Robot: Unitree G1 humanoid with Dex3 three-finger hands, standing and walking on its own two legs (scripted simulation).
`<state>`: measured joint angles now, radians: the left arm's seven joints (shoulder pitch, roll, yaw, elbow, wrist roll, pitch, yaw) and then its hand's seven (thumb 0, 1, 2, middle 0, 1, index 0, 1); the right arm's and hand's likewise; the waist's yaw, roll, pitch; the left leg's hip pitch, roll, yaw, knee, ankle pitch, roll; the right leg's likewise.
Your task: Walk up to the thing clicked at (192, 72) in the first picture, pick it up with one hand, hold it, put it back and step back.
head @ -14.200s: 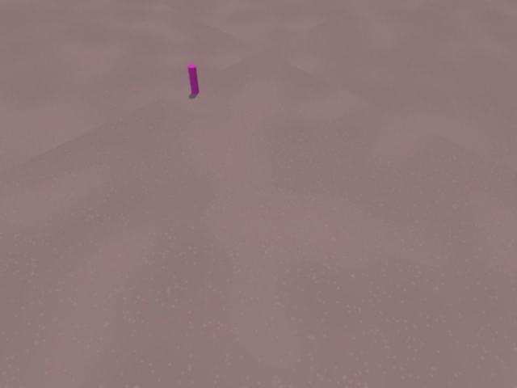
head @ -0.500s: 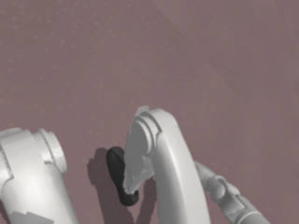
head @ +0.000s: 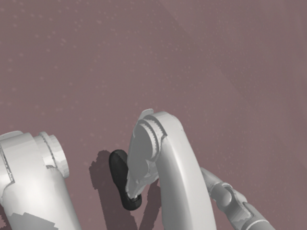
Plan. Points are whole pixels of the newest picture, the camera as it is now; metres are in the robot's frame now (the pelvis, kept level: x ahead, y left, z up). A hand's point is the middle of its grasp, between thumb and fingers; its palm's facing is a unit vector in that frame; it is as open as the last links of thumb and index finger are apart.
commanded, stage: settle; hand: left
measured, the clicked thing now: out of the picture +0.43 +0.29 -0.19
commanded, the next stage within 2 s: lift in 1.64 s
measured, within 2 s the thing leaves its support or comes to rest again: leaves its support in 0.06 s
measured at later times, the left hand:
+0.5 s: hand out of the picture +0.41 +0.31 -0.06, palm faces +0.31 -0.95 -0.03, open 6.8 cm
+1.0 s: hand out of the picture +0.42 +0.30 +0.01, palm faces +0.31 -0.95 -0.03, open 6.8 cm
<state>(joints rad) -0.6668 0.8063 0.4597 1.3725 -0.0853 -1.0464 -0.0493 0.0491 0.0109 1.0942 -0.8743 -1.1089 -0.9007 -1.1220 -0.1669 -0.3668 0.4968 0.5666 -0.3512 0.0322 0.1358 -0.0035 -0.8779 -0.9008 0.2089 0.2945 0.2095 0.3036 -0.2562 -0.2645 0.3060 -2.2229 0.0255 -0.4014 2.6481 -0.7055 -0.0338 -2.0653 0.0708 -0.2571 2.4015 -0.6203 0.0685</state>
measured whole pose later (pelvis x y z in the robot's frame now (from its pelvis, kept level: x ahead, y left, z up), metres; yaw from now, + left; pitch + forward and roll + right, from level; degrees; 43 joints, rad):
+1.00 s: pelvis +0.02 -0.02 +0.06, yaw +9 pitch +30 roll -8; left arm -0.61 0.47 0.41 0.89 -0.14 -0.62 -0.19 0.05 -0.04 1.16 -0.92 -1.08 -0.94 -1.10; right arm 0.05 -0.29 0.12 0.63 -0.10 0.07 0.07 0.00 -0.88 -0.90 0.21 0.29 0.21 0.30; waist -0.14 -0.03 -0.05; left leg -2.23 0.04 -0.17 2.39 -0.70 -0.03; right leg -2.14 0.00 -0.10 2.31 -0.70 0.01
